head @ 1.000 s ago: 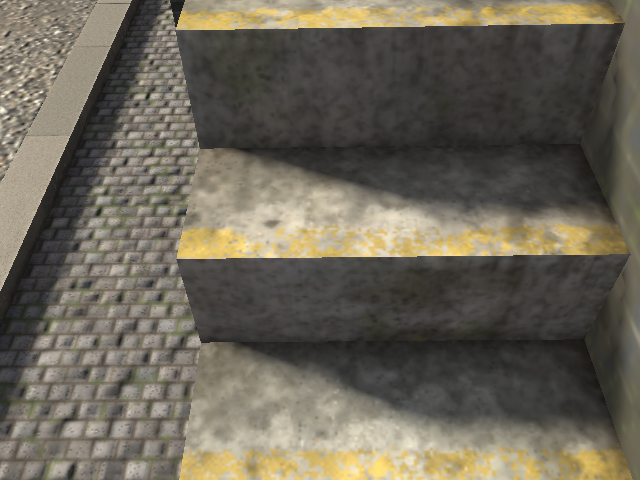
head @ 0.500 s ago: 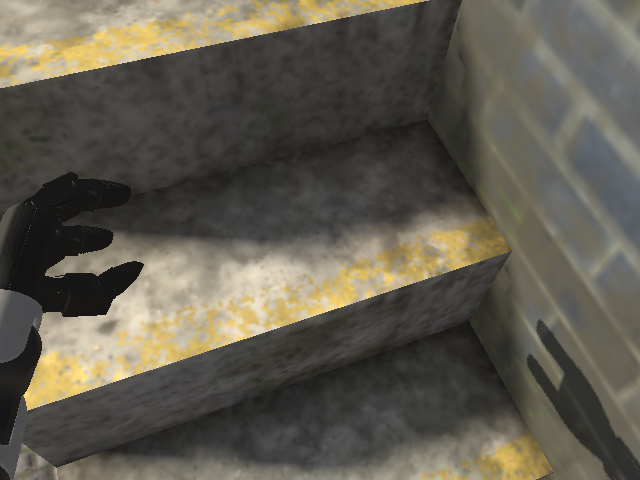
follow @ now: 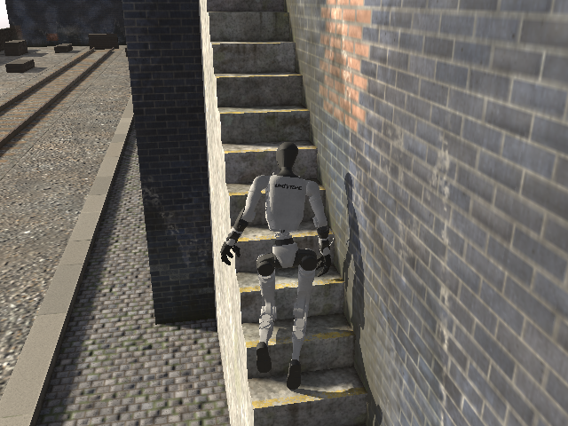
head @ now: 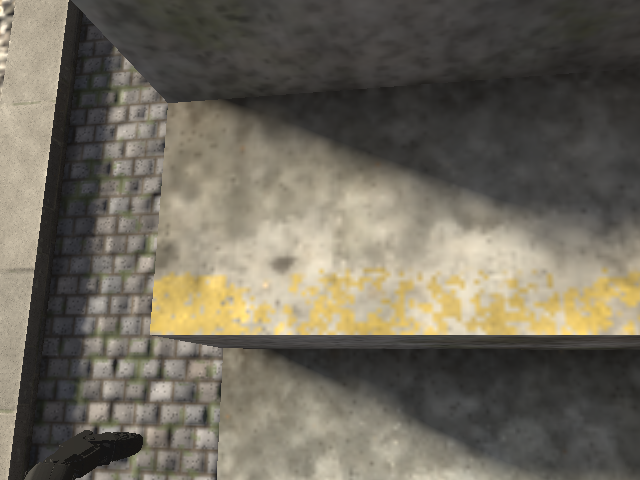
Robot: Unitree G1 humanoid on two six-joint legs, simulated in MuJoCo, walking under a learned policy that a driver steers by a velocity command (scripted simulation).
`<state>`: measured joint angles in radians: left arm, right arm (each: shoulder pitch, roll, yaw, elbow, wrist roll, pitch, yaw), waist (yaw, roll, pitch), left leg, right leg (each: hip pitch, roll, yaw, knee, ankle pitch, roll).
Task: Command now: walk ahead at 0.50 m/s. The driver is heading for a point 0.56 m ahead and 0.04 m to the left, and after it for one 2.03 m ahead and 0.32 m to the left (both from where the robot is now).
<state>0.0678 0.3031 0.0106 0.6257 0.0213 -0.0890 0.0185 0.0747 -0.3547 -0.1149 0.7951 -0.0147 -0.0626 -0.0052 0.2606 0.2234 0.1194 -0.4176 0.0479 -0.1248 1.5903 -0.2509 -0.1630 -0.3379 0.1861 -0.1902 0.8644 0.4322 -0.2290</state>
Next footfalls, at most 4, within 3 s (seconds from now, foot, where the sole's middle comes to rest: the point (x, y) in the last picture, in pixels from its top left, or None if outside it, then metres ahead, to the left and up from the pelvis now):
none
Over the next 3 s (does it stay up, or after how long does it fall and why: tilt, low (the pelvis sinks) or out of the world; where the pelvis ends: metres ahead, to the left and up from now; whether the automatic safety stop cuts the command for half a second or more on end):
falls after 0.20 s (tilt)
